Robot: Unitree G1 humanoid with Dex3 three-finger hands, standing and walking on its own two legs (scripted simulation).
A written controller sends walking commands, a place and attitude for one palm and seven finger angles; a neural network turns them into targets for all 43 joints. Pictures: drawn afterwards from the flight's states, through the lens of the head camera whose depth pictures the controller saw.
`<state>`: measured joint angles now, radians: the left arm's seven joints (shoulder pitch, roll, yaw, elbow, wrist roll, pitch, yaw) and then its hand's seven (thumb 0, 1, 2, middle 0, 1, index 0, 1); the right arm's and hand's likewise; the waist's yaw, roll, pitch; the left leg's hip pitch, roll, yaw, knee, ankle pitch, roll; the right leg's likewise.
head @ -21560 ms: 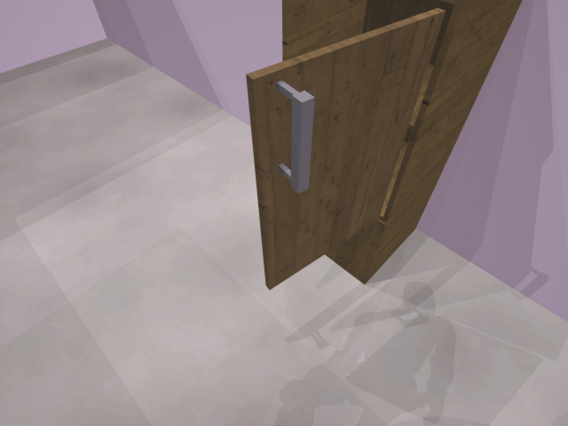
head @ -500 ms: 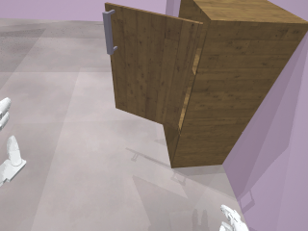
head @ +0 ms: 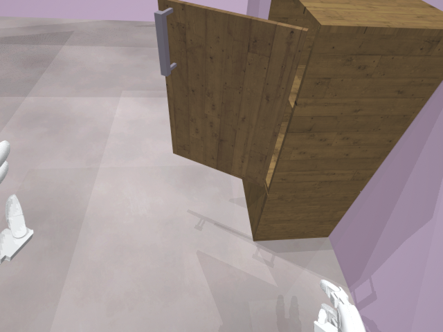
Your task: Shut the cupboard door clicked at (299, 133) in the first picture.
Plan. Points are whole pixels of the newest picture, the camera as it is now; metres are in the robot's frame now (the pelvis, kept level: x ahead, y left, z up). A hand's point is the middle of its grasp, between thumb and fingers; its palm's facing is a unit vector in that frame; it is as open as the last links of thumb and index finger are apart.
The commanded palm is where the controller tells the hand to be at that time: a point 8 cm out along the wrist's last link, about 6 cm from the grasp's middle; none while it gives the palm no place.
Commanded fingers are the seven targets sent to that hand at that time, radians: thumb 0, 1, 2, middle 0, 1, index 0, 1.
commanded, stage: stop stepping back and stand still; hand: left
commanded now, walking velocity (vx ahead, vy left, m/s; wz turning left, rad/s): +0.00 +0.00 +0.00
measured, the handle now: (167, 43) +0.82 +0.20 +0.14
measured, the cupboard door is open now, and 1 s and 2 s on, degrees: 61 61 61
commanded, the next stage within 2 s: let the arm hang, fingers relaxed in 0.14 s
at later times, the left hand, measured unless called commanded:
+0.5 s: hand out of the picture +0.07 +0.18 -0.16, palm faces -0.04 -0.97 -0.22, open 7.4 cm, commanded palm none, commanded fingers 0.00 0.90 0.90 -0.20 -0.30 -0.20 -0.30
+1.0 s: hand out of the picture -0.09 +0.16 -0.17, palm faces +0.06 -0.98 -0.21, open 7.4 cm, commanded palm none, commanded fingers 0.00 0.90 0.90 -0.20 -0.30 -0.20 -0.30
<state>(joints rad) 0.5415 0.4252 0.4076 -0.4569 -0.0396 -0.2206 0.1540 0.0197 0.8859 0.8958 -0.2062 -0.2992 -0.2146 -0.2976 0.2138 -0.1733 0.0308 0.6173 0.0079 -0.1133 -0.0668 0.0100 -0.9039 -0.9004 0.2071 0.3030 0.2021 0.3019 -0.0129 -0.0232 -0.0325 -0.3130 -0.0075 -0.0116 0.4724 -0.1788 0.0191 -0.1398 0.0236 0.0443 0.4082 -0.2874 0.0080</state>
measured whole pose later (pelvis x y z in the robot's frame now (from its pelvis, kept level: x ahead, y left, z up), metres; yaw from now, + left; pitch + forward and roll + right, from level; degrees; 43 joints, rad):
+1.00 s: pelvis -0.03 -0.01 +0.00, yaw +1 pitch -2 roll -1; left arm 0.39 0.15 0.00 1.15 0.02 0.02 0.04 0.01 0.91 0.90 -0.19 -0.30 -0.20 -0.30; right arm 0.33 -0.13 0.00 1.10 -0.01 0.02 -0.03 0.00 -0.91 -0.90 0.21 0.30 0.20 0.30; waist 0.00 0.03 0.01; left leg -0.30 -0.01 -0.03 0.46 -0.13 0.01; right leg -0.14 0.03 0.02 0.45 -0.28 -0.01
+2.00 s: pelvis +0.00 -0.02 +0.00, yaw +1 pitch -1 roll +0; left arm 0.30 0.15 0.00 1.13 0.01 0.00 0.04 0.01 0.90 0.90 -0.20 -0.30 -0.20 -0.30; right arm 0.25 -0.17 0.00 1.11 -0.01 0.01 -0.03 0.00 -0.91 -0.90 0.20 0.30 0.20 0.30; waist 0.00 0.00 0.03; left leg -0.25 0.00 -0.03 0.43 -0.16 0.00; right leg -0.08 0.03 0.02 0.39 -0.29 -0.02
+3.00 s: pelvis +0.00 -0.04 -0.01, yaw +33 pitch +1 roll +1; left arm 0.20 0.24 0.05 0.88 0.04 0.03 0.03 0.01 0.90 0.90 -0.20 -0.30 -0.21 -0.30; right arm 0.19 -0.25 -0.07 0.87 -0.01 0.06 0.03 0.00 -0.91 -0.90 0.20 0.30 0.20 0.30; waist -0.04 -0.04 0.12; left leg -0.40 0.00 0.05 0.75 -0.39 -0.04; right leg -0.23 -0.14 -0.10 0.62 -0.39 0.05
